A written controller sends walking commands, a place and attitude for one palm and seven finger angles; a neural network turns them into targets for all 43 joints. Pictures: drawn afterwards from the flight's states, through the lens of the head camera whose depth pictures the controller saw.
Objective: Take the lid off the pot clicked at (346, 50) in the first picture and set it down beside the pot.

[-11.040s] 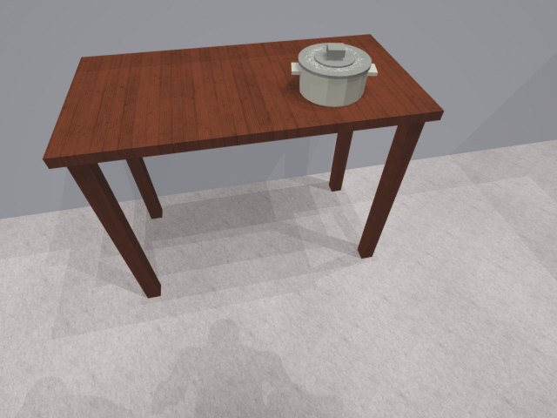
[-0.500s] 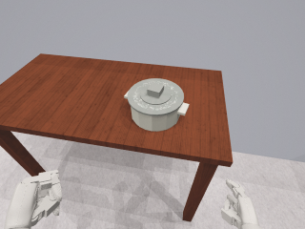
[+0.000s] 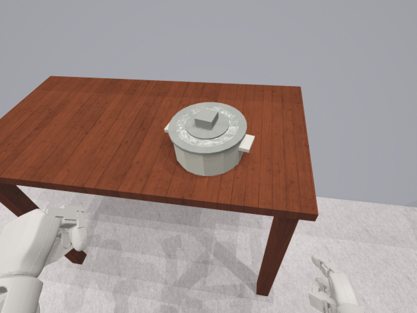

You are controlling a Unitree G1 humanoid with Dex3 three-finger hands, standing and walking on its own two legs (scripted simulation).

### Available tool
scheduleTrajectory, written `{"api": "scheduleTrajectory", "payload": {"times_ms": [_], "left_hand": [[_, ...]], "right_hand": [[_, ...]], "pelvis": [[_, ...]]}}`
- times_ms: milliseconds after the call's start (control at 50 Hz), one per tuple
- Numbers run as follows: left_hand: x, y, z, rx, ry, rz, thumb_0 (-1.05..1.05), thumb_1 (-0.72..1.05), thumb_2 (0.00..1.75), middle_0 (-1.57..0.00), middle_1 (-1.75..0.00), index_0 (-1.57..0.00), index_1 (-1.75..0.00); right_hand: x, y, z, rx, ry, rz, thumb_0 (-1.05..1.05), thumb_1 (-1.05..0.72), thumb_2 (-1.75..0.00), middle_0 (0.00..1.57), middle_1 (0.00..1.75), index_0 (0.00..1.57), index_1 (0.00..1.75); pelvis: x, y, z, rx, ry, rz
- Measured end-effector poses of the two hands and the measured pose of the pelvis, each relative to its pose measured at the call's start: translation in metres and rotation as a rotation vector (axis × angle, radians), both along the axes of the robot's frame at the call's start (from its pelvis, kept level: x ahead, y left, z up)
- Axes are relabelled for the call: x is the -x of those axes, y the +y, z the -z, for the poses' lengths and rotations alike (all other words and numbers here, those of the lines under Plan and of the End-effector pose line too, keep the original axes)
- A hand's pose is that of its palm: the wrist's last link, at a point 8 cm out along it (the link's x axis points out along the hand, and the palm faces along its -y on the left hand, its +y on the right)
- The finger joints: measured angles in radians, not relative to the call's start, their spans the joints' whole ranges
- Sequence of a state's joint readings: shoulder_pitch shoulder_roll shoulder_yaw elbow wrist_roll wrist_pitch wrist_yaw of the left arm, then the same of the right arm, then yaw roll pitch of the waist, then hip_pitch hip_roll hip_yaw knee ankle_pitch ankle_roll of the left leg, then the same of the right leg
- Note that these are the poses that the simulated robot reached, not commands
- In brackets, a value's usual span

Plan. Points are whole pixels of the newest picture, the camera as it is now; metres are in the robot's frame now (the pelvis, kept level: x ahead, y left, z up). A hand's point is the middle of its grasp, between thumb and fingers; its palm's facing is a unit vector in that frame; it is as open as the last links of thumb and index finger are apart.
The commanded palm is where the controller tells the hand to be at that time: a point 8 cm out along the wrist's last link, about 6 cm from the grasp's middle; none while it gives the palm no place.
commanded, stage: reach forward and open the fingers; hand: left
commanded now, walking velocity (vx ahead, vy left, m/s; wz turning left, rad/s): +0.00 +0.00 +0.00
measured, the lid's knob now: (206, 118) +0.53 +0.08 +0.09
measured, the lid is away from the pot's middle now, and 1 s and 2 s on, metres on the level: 0.00 0.00 0.00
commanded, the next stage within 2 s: move the open hand above the knob in 0.94 s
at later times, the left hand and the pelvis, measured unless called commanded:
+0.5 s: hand (59, 228) +0.20 +0.27 +0.13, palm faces -0.19 -0.06 -0.98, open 5.9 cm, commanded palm +0.19 +0.26 +0.19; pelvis -0.03 +0.00 +0.01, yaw +2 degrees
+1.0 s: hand (68, 192) +0.25 +0.27 +0.15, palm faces -0.14 -0.05 -0.99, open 9.9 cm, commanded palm +0.23 +0.26 +0.22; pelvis -0.04 +0.01 +0.01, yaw +2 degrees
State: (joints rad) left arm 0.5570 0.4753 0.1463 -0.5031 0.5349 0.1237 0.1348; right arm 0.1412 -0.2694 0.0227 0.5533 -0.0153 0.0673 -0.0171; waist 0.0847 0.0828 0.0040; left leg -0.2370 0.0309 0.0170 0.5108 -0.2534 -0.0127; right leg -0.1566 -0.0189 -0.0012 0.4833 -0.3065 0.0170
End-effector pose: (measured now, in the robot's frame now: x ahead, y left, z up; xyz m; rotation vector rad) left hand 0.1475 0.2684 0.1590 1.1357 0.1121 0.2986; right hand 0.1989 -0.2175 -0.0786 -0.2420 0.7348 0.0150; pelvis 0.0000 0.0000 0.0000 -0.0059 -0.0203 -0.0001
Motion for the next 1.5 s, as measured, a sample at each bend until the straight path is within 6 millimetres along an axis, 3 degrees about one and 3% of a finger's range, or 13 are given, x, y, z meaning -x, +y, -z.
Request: {"api": "scheduleTrajectory", "payload": {"times_ms": [100,300,440,660,780,1100,1280,1500], "left_hand": [[-0.006,0.005,-0.003,-0.242,0.136,0.018,0.01,0.72,0.98,-1.25,-1.31,-1.25,-1.31],[-0.023,-0.001,-0.011,-0.299,0.273,0.176,0.00,0.43,1.16,-1.15,-0.98,-1.15,-0.98],[-0.036,0.001,-0.019,-0.324,0.321,0.252,0.00,0.22,1.27,-1.07,-0.73,-1.07,-0.74],[-0.054,0.002,-0.030,-0.344,0.275,0.311,0.00,-0.09,1.39,-0.95,-0.35,-0.95,-0.35],[-0.065,0.002,-0.035,-0.351,0.255,0.310,0.00,-0.22,1.43,-0.89,-0.18,-0.89,-0.18],[-0.097,-0.002,-0.051,-0.346,0.270,0.280,0.00,-0.30,1.47,-0.86,-0.08,-0.86,-0.09],[-0.128,-0.027,-0.049,-0.343,0.297,0.309,0.00,-0.30,1.47,-0.86,-0.08,-0.86,-0.08],[-0.163,-0.057,-0.053,-0.344,0.309,0.340,0.00,-0.30,1.47,-0.86,-0.08,-0.86,-0.08]], "right_hand": [[-0.007,-0.006,0.005,-0.016,0.023,0.032,0.01,-0.90,-0.90,0.20,0.30,0.20,0.30],[-0.011,0.004,-0.005,-0.037,-0.036,0.020,0.01,-0.90,-0.90,0.20,0.30,0.20,0.30],[0.002,0.013,-0.005,-0.045,-0.019,-0.007,0.01,-0.90,-0.90,0.20,0.30,0.20,0.30],[0.035,0.017,0.006,-0.036,0.057,-0.003,0.01,-0.90,-0.90,0.20,0.30,0.20,0.30],[0.043,0.018,0.009,-0.040,0.072,0.004,0.01,-0.90,-0.90,0.20,0.30,0.20,0.30],[0.028,0.018,0.004,-0.037,0.040,-0.013,0.01,-0.90,-0.90,0.20,0.30,0.20,0.30],[0.019,0.016,0.004,-0.041,0.044,-0.017,0.01,-0.90,-0.90,0.20,0.30,0.20,0.30],[0.022,0.005,0.012,-0.061,0.091,0.009,0.01,-0.90,-0.90,0.20,0.30,0.20,0.30]], "pelvis": [[0.005,0.001,0.001,-0.001,0.010,-0.007],[0.015,0.001,-0.002,0.000,-0.028,-0.030],[0.026,0.003,-0.004,0.002,-0.043,-0.035],[0.040,0.010,-0.005,0.001,-0.051,-0.033],[0.044,0.013,-0.005,0.001,-0.051,-0.031],[0.043,0.011,-0.005,-0.002,-0.040,-0.035],[0.038,0.008,-0.005,-0.005,-0.024,-0.038],[0.027,0.005,-0.005,-0.011,-0.001,-0.027]]}}
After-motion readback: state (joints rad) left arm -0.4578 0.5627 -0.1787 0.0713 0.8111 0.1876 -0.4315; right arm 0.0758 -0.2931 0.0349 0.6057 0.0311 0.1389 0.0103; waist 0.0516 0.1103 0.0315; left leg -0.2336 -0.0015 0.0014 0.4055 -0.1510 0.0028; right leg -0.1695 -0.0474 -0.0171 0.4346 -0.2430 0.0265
